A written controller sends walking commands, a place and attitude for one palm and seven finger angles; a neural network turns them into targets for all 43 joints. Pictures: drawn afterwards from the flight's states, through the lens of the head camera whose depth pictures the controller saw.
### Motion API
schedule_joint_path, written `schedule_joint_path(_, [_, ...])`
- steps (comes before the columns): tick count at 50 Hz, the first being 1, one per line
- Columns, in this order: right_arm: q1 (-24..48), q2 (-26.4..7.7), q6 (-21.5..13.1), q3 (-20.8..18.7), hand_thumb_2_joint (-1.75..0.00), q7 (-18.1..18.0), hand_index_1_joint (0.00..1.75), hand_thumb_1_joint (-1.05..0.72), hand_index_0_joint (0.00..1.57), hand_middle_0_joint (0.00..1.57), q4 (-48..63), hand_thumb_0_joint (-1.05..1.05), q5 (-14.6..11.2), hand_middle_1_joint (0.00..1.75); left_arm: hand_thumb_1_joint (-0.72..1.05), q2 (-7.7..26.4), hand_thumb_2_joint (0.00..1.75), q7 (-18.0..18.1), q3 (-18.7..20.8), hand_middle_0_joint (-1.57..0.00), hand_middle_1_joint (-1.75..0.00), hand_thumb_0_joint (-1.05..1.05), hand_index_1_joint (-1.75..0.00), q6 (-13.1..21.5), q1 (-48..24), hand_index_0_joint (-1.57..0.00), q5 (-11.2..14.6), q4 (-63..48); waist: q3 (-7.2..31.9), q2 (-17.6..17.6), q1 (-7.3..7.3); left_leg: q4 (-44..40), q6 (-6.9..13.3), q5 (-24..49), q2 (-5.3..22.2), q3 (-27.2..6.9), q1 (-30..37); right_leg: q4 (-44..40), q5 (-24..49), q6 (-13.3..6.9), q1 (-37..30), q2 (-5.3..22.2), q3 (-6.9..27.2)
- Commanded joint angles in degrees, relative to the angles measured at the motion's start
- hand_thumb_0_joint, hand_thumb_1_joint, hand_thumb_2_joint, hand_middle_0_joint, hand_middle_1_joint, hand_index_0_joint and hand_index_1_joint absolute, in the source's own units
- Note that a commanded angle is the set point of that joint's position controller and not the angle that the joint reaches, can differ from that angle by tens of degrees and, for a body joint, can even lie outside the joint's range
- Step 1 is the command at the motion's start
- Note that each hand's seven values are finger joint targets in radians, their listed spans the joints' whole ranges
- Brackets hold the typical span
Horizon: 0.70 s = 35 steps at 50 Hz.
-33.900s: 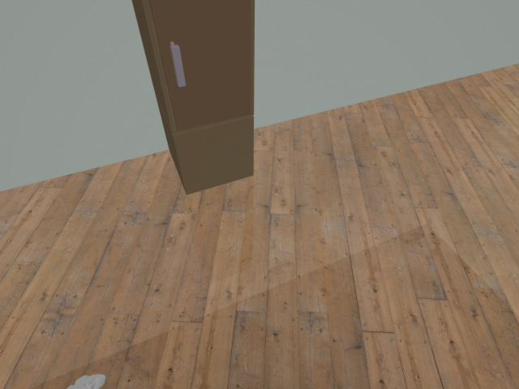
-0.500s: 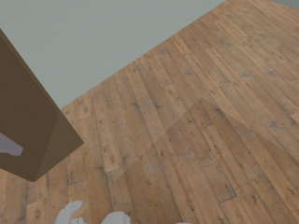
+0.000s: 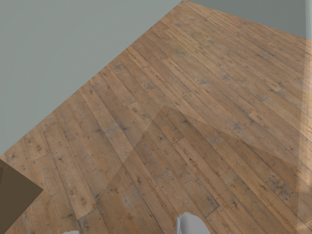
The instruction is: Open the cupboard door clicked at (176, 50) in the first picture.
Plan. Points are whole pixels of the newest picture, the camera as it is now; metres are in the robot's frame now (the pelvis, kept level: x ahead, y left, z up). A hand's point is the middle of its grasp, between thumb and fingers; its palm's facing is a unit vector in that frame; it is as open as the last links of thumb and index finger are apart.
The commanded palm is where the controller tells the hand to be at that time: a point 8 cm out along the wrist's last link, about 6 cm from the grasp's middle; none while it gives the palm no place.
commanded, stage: walk to a spot facing it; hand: left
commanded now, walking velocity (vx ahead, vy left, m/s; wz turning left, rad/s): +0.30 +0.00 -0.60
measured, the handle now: out of the picture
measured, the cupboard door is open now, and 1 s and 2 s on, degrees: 43 43 43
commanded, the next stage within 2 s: turn to face it in 0.98 s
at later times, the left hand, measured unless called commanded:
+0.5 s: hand (136, 176) +0.31 +0.07 -0.16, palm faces -0.22 -0.94 -0.25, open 7.3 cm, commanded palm none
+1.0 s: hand (164, 118) +0.57 -0.02 -0.18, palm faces -0.34 -0.93 -0.14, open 7.4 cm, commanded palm none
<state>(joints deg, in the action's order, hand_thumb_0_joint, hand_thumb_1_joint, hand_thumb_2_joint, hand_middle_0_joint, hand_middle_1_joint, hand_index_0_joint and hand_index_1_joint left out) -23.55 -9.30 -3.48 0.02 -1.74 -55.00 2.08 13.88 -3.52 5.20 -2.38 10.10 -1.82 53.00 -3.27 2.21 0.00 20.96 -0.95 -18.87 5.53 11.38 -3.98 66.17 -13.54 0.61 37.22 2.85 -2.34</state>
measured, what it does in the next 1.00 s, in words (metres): walks ahead, turning right: right foot, then left foot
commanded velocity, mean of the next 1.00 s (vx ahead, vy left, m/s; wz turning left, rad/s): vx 0.34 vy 0.00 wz -0.36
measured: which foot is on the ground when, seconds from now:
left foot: down 0.00-0.22, up 0.24-0.78, down 0.80-1.00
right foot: up 0.00-0.18, down 0.20-0.78, up 0.80-1.00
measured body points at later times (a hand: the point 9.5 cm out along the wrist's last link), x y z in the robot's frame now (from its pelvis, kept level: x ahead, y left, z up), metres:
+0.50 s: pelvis +0.22 -0.11 +0.00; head +0.26 -0.14 +0.45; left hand +0.32 +0.12 -0.14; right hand +0.25 -0.36 -0.15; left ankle +0.32 +0.07 -0.65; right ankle +0.17 -0.12 -0.74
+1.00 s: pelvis +0.49 -0.17 +0.00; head +0.53 -0.17 +0.45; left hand +0.59 +0.03 -0.17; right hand +0.41 -0.39 -0.15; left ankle +0.49 -0.09 -0.74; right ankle +0.42 -0.30 -0.64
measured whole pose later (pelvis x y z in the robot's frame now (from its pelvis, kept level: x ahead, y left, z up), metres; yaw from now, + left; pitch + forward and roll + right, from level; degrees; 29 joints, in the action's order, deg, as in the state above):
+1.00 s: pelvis +0.49 -0.17 +0.00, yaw -25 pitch +1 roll +0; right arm -18.0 -8.9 -4.6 -1.2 -1.4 -59.9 1.6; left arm 9.2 -0.9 3.4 1.3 17.2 -1.6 59.0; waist -2.8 1.8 -2.2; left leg 24.1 3.9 -16.1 -0.6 9.3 -9.0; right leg 70.2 -14.2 -0.8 33.6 3.6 0.8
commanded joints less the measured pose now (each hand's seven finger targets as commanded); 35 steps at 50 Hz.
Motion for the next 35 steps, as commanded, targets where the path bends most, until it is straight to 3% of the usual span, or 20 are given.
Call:
schedule_joint_path(1, [-8.5,-8.5,-0.8,-2.4,-0.9,-0.6,0.3,-0.9,0.2,0.2,-0.4,0.0,-0.1,0.3,0.9,-1.6,0.9,-0.7,-1.4,-0.2,-0.3,0.0,-0.3,2.2,-10.7,-0.2,0.2,-6.6,-1.4,-11.7,3.55,-5.7,5.0,31.2,12.3,-2.8,8.3,-10.9,2.0,-0.6,7.2,0.9,-3.3])
schedule_joint_path(3, [-9.1,-8.8,-0.5,-2.5,-0.9,-0.6,0.3,-0.9,0.2,0.2,-1.0,0.0,0.2,0.3,0.9,-1.8,0.9,-0.8,-1.6,-0.2,-0.3,0.0,-0.3,2.2,-13.5,-0.2,0.4,-7.0,-3.4,-11.5,4.42,-5.8,5.5,31.6,13.2,-0.8,7.0,-18.8,1.0,-1.6,3.5,0.5,-4.9])
schedule_joint_path(5, [-9.4,-9.5,-0.4,-2.6,-0.9,-0.5,0.3,-0.9,0.2,0.2,-1.6,0.0,0.2,0.3,0.9,-0.8,0.9,-0.7,-1.5,-0.2,-0.3,0.0,-0.3,2.6,-12.7,-0.2,0.4,-6.7,-2.5,-12.6,3.75,-2.2,5.2,41.4,13.8,1.4,7.7,-24.5,-1.7,-3.2,-2.4,-1.8,-7.3])
schedule_joint_path(7, [-7.2,-11.6,-0.4,-3.1,-0.9,-0.5,0.3,-0.9,0.2,0.2,-1.2,0.0,-0.1,0.3,0.9,0.5,0.9,-0.3,-0.9,-0.2,-0.3,0.0,-0.3,2.8,-6.3,-0.2,0.5,-4.8,1.2,-13.1,0.19,5.1,4.8,55.6,14.6,3.1,7.9,-26.7,-3.7,-5.4,-11.9,-4.5,-8.7])
schedule_joint_path(8, [-5.0,-12.6,-0.4,-3.4,-0.9,-0.4,0.3,-0.9,0.2,0.2,-0.7,0.0,-0.5,0.3,0.9,1.7,0.9,0.0,-0.2,-0.2,-0.3,0.0,-0.3,3.2,0.1,-0.2,0.4,-2.9,4.4,-12.3,-3.22,13.1,3.8,58.2,13.7,4.1,4.9,-29.2,-2.5,-6.6,-21.3,-5.8,-8.9])
schedule_joint_path(9, [-1.7,-13.0,-0.5,-3.5,-0.9,0.0,0.3,-0.9,0.2,0.2,0.5,0.0,-1.1,0.3,0.9,4.2,0.9,0.4,0.9,-0.2,-0.3,0.0,-0.3,3.8,10.6,-0.2,0.3,0.2,9.3,-9.3,-8.51,24.9,1.6,53.7,11.5,6.1,-2.7,-32.9,1.5,-8.0,-37.0,-6.2,-8.3])
schedule_joint_path(10, [-1.5,-9.6,-0.5,-2.9,-0.9,0.9,0.3,-0.9,0.2,0.2,2.4,0.0,-2.3,0.3,0.9,11.2,0.9,1.3,2.6,-0.2,-0.3,0.0,-0.3,4.3,18.4,-0.2,0.1,2.1,15.9,4.6,-11.82,44.1,-0.8,20.7,4.9,6.1,-21.3,-36.9,1.4,-13.6,-55.3,7.8,11.9])
schedule_joint_path(11, [0.6,-6.9,-0.5,-2.8,-0.9,0.4,0.3,-0.9,0.2,0.2,4.6,0.0,-2.8,0.3,0.9,15.8,0.9,2.2,3.4,-0.2,-0.3,0.0,-0.3,4.1,20.3,-0.2,1.4,2.7,19.5,14.0,-10.53,62.3,-2.6,-17.0,-3.0,-1.4,-34.4,-45.7,9.6,-18.3,-59.1,20.6,38.9])
schedule_joint_path(12, [3.3,-8.8,-0.1,-3.1,-0.9,0.5,0.3,-0.9,0.2,0.2,4.7,0.0,-2.3,0.3,0.9,15.5,0.9,3.0,3.5,-0.2,-0.3,0.0,-0.3,3.9,15.7,-0.2,1.8,1.5,13.8,9.2,-8.53,65.5,-1.1,-11.6,0.4,-10.3,-37.9,-48.9,1.5,-18.3,-52.5,20.4,37.2])
schedule_joint_path(13, [5.8,-8.8,-0.2,-4.0,-0.9,0.7,0.3,-0.9,0.2,0.2,4.4,0.0,-1.9,0.3,0.9,11.5,0.9,3.3,2.2,-0.2,-0.3,0.0,-0.3,4.1,10.2,-0.2,1.9,-0.2,6.4,5.0,-6.51,62.7,-0.9,-3.8,3.2,-11.6,-37.0,-50.3,2.2,-14.9,-40.9,17.2,29.3])
schedule_joint_path(14, [6.5,-7.3,0.4,-3.9,-0.9,0.6,0.3,-0.9,0.2,0.2,4.1,0.0,-1.5,0.3,0.9,8.5,0.9,3.5,1.2,-0.2,-0.3,0.0,-0.3,4.4,6.4,-0.2,1.8,-0.7,2.8,0.6,-3.17,59.1,-1.5,-1.6,4.3,-11.8,-33.7,-51.5,2.5,-14.1,-31.2,15.8,25.9])
schedule_joint_path(15, [6.1,-6.4,1.1,-3.8,-0.9,0.7,0.3,-0.9,0.2,0.2,2.9,0.0,-1.1,0.3,0.9,6.7,0.9,3.6,0.6,-0.2,-0.3,0.0,-0.3,4.8,3.3,-0.2,1.5,-1.4,1.0,-2.8,-1.22,55.2,-1.7,-0.1,4.6,-11.8,-29.8,-52.4,4.4,-13.0,-25.3,13.3,21.4])
schedule_joint_path(16, [4.3,-4.8,1.6,-3.5,-0.9,0.9,0.3,-0.9,0.2,0.2,1.9,0.0,-0.7,0.3,0.9,5.6,0.9,3.6,0.2,-0.2,-0.3,0.0,-0.3,5.5,2.6,-0.2,1.2,-1.5,0.4,-1.4,0.44,52.0,-1.9,1.3,4.3,-11.4,-28.1,-53.1,9.0,-11.7,-22.6,11.1,17.6])
schedule_joint_path(18, [2.1,-4.2,2.5,-3.6,-0.9,1.2,0.3,-0.9,0.2,0.2,0.9,0.0,-0.5,0.3,0.9,4.9,0.9,3.4,0.1,-0.2,-0.3,0.0,-0.3,6.4,4.0,-0.2,0.9,-0.5,2.0,0.9,1.87,47.8,-2.4,3.7,3.3,-10.9,-27.5,-53.1,13.8,-10.3,-22.6,8.0,13.8])
schedule_joint_path(20, [2.6,-4.2,2.5,-3.8,-0.9,1.3,0.3,-0.9,0.2,0.2,0.9,0.0,-0.6,0.3,0.9,4.2,0.9,3.5,0.2,-0.2,-0.3,0.0,-0.3,7.1,5.8,-0.2,1.0,0.8,4.0,3.1,1.99,44.6,-2.8,6.3,2.7,-11.0,-30.3,-52.4,18.7,-7.7,-27.8,6.1,12.6])
schedule_joint_path(22, [6.5,-4.6,2.4,-3.9,-0.9,1.3,0.3,-0.9,0.2,0.2,2.3,0.0,-0.8,0.3,0.9,3.3,0.9,3.5,0.3,-0.2,-0.3,0.0,-0.3,7.5,8.6,-0.2,1.3,1.6,4.3,3.6,0.93,42.4,-2.9,9.0,2.0,-11.0,-34.2,-51.2,27.1,-4.8,-32.5,5.2,11.4])
schedule_joint_path(26, [15.4,-4.7,1.9,-3.6,-0.9,1.7,0.3,-0.9,0.2,0.2,4.9,0.0,-1.2,0.3,0.9,2.2,0.9,4.1,-0.4,-0.2,-0.3,0.0,-0.3,7.8,14.4,-0.2,1.4,3.7,2.8,4.5,-1.37,37.3,-2.4,10.5,0.2,-9.6,-39.1,-49.0,42.9,-3.4,-39.9,5.1,12.0])
schedule_joint_path(30, [22.2,-4.6,1.5,-3.3,-0.9,2.1,0.3,-0.9,0.2,0.2,6.2,0.0,-1.5,0.3,0.9,1.7,0.9,5.1,-1.2,-0.2,-0.3,0.0,-0.3,7.8,19.1,-0.2,1.1,5.9,0.1,4.7,-2.89,32.2,-1.3,10.1,-1.6,-7.9,-40.5,-49.0,48.6,-3.4,-44.9,6.2,14.3])
schedule_joint_path(32, [25.2,-4.3,1.2,-3.0,-0.9,2.4,0.3,-0.9,0.2,0.2,7.0,0.0,-1.4,0.3,0.9,1.8,0.9,5.5,-1.3,-0.2,-0.3,0.0,-0.3,7.7,20.3,-0.2,1.0,6.4,-1.6,4.1,-3.34,27.3,-0.6,9.0,-2.5,-6.6,-39.0,-49.0,50.4,-5.1,-45.7,6.8,14.6])
schedule_joint_path(35, [23.6,-4.2,0.6,-2.9,-0.9,2.3,0.3,-0.9,0.2,0.2,5.9,0.0,-1.3,0.3,0.9,3.2,0.9,5.9,-1.2,-0.2,-0.3,0.0,-0.3,8.0,20.0,-0.2,0.8,7.4,0.2,2.5,-1.27,18.3,1.4,5.4,-7.0,-2.8,-27.6,-43.5,64.6,-4.8,-44.9,6.8,14.2])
